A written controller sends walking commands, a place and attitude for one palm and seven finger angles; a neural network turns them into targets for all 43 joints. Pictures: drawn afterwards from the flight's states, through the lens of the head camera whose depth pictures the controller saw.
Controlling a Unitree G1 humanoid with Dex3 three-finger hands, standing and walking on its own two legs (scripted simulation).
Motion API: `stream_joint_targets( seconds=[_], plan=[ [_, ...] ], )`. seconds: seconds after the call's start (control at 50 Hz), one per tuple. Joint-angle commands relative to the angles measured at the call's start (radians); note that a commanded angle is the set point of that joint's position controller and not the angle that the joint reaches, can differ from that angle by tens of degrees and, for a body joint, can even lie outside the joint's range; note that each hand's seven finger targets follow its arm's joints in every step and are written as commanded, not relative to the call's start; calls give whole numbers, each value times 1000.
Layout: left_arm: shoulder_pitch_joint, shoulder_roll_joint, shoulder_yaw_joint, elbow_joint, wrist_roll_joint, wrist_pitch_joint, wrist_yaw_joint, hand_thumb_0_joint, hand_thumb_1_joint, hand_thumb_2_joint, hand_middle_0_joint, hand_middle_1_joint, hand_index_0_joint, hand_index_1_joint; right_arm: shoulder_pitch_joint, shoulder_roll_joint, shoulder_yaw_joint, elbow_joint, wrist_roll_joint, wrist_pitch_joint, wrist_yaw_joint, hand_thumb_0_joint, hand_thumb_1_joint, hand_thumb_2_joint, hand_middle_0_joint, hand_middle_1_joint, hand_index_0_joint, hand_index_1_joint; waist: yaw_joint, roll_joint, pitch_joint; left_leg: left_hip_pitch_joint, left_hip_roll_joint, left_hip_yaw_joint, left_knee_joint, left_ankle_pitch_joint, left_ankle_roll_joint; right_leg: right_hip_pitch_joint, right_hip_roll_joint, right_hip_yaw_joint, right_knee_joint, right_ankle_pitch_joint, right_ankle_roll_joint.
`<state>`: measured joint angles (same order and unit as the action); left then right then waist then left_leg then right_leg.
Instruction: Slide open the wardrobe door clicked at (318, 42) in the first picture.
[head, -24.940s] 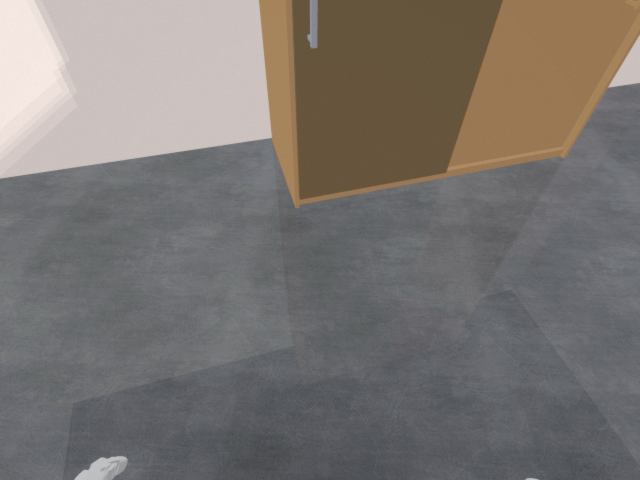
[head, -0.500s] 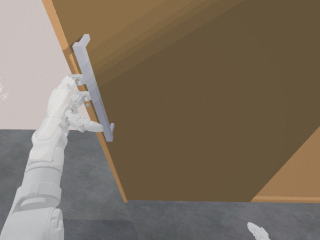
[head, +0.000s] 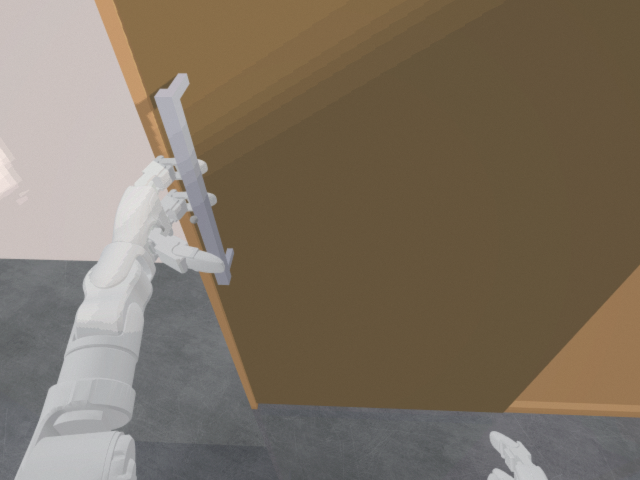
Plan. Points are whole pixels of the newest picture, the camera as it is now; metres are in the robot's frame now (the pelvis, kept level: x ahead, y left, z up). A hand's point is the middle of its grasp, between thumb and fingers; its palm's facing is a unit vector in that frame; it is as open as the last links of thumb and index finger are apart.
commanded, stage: slide the fingers in behind the handle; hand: left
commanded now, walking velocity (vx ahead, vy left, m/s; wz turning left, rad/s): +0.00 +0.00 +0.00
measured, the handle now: (205, 197) +0.44 +0.18 +0.14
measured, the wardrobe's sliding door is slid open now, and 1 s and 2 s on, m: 0.00 0.00 0.00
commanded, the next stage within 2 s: grip the handle and tug to test in 0.94 s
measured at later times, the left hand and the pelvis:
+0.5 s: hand (211, 219) +0.39 +0.15 +0.15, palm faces -0.01 -1.00 +0.00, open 14.0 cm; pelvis +0.00 +0.00 +0.00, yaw +0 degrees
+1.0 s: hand (214, 218) +0.39 +0.15 +0.15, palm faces -0.01 -1.00 -0.01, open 14.1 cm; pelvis +0.00 +0.00 +0.00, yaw +0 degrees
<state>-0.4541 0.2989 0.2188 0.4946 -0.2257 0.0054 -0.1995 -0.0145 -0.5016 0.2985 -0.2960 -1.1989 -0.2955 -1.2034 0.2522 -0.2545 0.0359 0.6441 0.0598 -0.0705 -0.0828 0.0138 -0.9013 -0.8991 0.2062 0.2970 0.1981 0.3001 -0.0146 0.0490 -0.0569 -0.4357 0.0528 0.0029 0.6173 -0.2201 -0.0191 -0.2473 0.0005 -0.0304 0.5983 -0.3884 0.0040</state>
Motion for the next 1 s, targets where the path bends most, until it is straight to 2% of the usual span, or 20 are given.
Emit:
stream_joint_targets(
  seconds=[0.0,0.02,0.1,0.16,0.22,0.24,0.3,0.34,0.48,0.54,0.58,0.62,0.66,0.68,0.78,0.82,0.84,0.86,0.92,0.98],
  plan=[
    [-434,214,79,-226,-10,-77,11,0,-500,300,-300,-1200,-300,-1200,-60,-126,-54,-132,-2,-44,-7,0,-900,-900,200,300,200,300,-6,-31,-252,293,-43,3,-46,126,54,-113,33,-8,-105,317,-6],
    [-428,193,57,-239,-5,-80,11,0,-500,300,-300,-1200,-300,-1200,-63,-124,-52,-135,-1,-43,-6,0,-900,-900,200,300,200,300,-5,-9,-253,300,-44,4,-48,128,53,-115,33,-10,-103,314,-8],
    [-429,158,33,-249,-6,-80,20,0,-500,300,-300,-1200,-300,-1200,-57,-121,-55,-133,-2,-46,-1,0,-900,-900,200,300,200,300,-8,-25,-266,316,-43,1,-44,149,54,-113,36,-14,-100,337,-8],
    [-403,157,34,-214,-5,-66,26,0,-500,300,-300,-1200,-300,-1200,-61,-124,-54,-131,1,-41,-1,0,-900,-900,200,300,200,300,-9,-53,-225,282,-44,8,-49,126,58,-115,33,-10,-111,325,-2],
    [-406,174,56,-247,1,-70,36,0,-500,300,-300,-1200,-300,-1200,-60,-122,-56,-133,-3,-39,1,0,-900,-900,200,300,200,300,4,-36,-253,298,-45,9,-50,148,55,-98,33,-9,-104,345,-7],
    [-375,186,67,-248,1,-74,40,0,-500,300,-300,-1200,-300,-1200,-56,-124,-58,-136,-7,-39,2,0,-900,-900,200,300,200,300,9,-59,-267,292,-46,10,-47,160,59,-74,33,-9,-104,359,-5],
    [-400,133,16,-270,4,-78,38,0,-500,300,-300,-1200,-300,-1200,-68,-113,-55,-136,-1,-39,4,0,-900,-900,200,300,200,300,-4,-15,-243,304,-44,16,-48,150,55,-102,35,-8,-105,353,-5],
    [-376,160,46,-247,-1,-77,43,0,-500,300,-300,-1200,-300,-1200,-56,-122,-59,-131,-5,-40,3,0,-900,-900,200,300,200,300,-1,-81,-237,285,-44,13,-47,147,59,-84,36,-10,-111,354,-3],
    [-411,130,14,-280,7,-69,53,0,-500,300,-300,-1200,-300,-1200,-71,-114,-56,-132,-3,-38,4,0,-900,-900,200,300,200,300,-5,-23,-245,304,-46,13,-50,145,55,-98,33,-7,-109,351,-5],
    [-411,138,16,-258,11,-70,59,0,-500,300,-300,-1200,-300,-1200,-66,-119,-56,-127,-6,-34,2,0,-900,-900,200,300,200,300,-7,-67,-232,292,-45,10,-51,128,57,-94,34,-10,-116,327,-4],
    [-465,107,-17,-268,13,-69,58,0,-500,300,-300,-1200,-300,-1200,-71,-114,-54,-127,-3,-34,1,0,-900,-900,200,300,200,300,-21,-38,-233,309,-46,10,-51,125,57,-118,33,-7,-115,326,-3],
    [-439,98,-19,-272,17,-71,59,0,-500,300,-300,-1200,-300,-1200,-71,-111,-55,-128,-5,-37,4,0,-900,-900,200,300,200,300,-9,-14,-254,328,-46,8,-48,150,53,-111,34,-11,-106,345,-9],
    [-407,86,-29,-258,16,-71,61,0,-500,300,-300,-1200,-300,-1200,-71,-113,-54,-130,-4,-36,6,0,-900,-900,200,300,200,300,-8,-36,-252,321,-44,6,-51,153,55,-103,34,-14,-106,348,-8],
    [-457,86,-33,-277,14,-74,62,0,-500,300,-300,-1200,-300,-1200,-71,-113,-55,-127,-3,-37,6,0,-900,-900,200,300,200,300,-21,-47,-248,327,-45,5,-47,152,56,-114,35,-13,-110,351,-5],
    [-415,123,2,-269,15,-78,59,0,-500,300,-300,-1200,-300,-1200,-74,-115,-54,-126,-5,-35,6,0,-900,-900,200,300,200,300,-3,-44,-251,316,-46,9,-48,167,56,-90,33,-9,-105,378,-7],
    [-438,77,-37,-285,13,-76,55,0,-500,300,-300,-1200,-300,-1200,-76,-109,-54,-131,-4,-38,8,0,-900,-900,200,300,200,300,-12,-27,-251,331,-45,9,-49,166,55,-106,35,-14,-106,369,-7],
    [-407,106,-7,-269,9,-76,58,0,-500,300,-300,-1200,-300,-1200,-68,-115,-56,-128,-7,-36,7,0,-900,-900,200,300,200,300,-4,-63,-252,315,-46,8,-47,167,57,-84,35,-14,-111,371,-7],
    [-408,127,9,-273,13,-75,58,0,-500,300,-300,-1200,-300,-1200,-75,-116,-56,-128,-5,-35,7,0,-900,-900,200,300,200,300,-1,-43,-261,318,-45,10,-50,169,56,-86,33,-11,-107,375,-7],
    [-455,94,-26,-260,14,-68,57,0,-500,300,-300,-1200,-300,-1200,-76,-111,-51,-126,-4,-32,4,0,-900,-900,200,300,200,300,-15,-33,-228,313,-46,8,-53,133,54,-116,35,-13,-114,334,-6],
    [-481,117,-11,-228,16,-63,62,0,-500,300,-300,-1200,-300,-1200,-72,-117,-51,-122,-4,-25,0,0,-900,-900,200,300,200,300,-18,-53,-221,296,-46,3,-57,111,55,-118,33,-10,-118,304,-5]
  ],
)
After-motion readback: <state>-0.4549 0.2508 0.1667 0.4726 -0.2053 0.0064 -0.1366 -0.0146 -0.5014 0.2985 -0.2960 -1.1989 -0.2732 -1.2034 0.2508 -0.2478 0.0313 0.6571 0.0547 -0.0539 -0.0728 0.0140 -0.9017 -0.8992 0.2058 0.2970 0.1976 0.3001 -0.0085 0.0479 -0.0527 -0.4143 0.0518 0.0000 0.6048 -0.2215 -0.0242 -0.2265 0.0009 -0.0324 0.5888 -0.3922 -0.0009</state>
